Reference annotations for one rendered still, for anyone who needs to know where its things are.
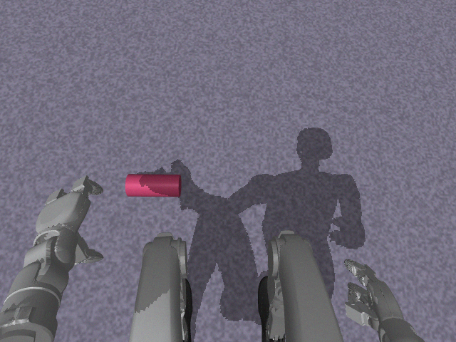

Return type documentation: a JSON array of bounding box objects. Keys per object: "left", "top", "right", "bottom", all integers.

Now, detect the left robot hand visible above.
[{"left": 36, "top": 175, "right": 103, "bottom": 265}]

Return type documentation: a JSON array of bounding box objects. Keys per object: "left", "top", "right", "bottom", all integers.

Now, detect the right robot foot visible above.
[{"left": 258, "top": 276, "right": 285, "bottom": 342}]

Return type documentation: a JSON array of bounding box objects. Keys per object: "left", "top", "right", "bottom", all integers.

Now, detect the right robot hand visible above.
[{"left": 344, "top": 259, "right": 404, "bottom": 332}]

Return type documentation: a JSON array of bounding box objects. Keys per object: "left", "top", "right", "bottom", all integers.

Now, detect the right robot arm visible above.
[{"left": 378, "top": 318, "right": 424, "bottom": 342}]

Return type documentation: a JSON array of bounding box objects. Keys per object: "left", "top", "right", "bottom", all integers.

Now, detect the can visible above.
[{"left": 125, "top": 174, "right": 182, "bottom": 197}]

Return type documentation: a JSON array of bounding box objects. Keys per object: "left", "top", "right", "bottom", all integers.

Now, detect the left robot arm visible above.
[{"left": 0, "top": 227, "right": 78, "bottom": 342}]

